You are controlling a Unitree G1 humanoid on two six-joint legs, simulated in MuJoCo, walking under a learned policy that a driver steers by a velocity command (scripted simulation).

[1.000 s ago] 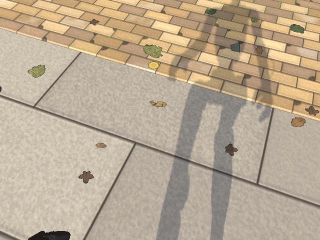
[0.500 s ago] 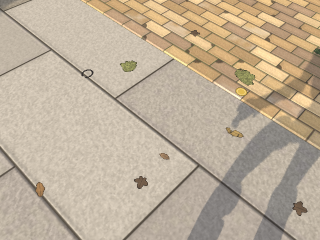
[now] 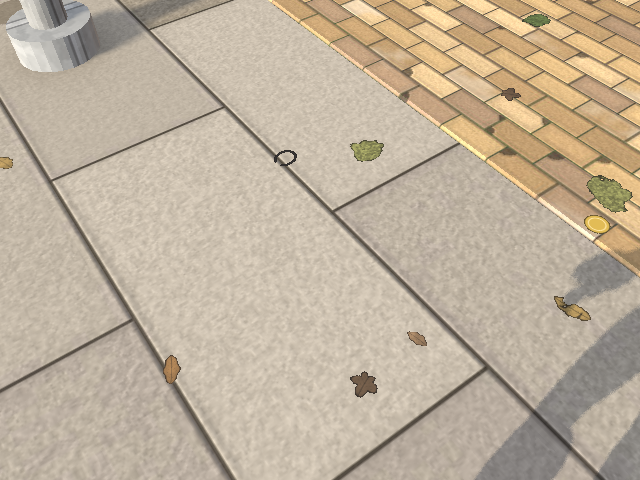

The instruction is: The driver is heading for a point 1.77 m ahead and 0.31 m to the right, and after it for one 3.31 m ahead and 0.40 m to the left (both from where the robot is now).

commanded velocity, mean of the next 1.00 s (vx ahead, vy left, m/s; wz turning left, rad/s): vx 0.37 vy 0.00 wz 0.03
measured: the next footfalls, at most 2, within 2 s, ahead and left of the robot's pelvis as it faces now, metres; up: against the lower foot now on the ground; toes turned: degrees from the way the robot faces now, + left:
right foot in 0.72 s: +0.42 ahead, -0.13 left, +0.00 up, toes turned -1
left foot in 1.26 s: +0.73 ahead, +0.10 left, +0.00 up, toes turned +2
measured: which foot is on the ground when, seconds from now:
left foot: down 0.00-0.72, up 0.74-1.00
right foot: down 0.00-0.26, up 0.28-0.70, down 0.72-1.00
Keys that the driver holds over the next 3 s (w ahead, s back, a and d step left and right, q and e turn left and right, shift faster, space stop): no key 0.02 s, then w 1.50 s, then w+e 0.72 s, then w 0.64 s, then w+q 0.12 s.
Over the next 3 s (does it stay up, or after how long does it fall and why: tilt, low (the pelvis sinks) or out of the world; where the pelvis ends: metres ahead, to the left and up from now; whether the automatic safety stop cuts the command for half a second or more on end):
stays up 1.46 -0.28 0.01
